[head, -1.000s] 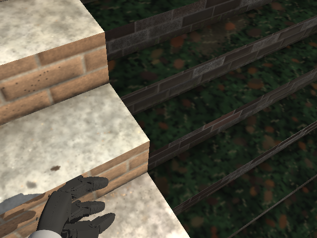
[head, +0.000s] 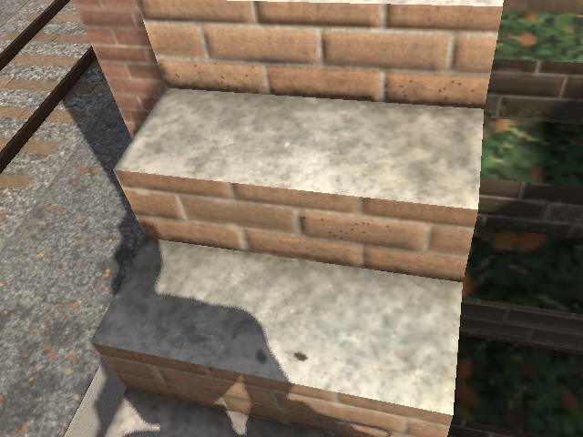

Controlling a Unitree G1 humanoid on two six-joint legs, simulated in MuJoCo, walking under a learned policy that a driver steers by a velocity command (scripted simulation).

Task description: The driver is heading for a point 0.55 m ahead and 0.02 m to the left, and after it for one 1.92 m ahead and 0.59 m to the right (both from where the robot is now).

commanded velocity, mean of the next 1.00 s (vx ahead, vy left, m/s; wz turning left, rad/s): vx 0.83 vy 0.00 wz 0.59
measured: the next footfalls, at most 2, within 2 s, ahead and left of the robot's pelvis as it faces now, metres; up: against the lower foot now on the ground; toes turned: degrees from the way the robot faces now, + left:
left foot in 0.50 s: +0.06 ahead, +0.14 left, +0.00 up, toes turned +25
left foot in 1.94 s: +0.31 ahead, +0.20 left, +0.20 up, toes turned -6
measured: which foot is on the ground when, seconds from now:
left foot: up 0.00-0.48, down 0.50-1.00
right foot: down 0.00-1.00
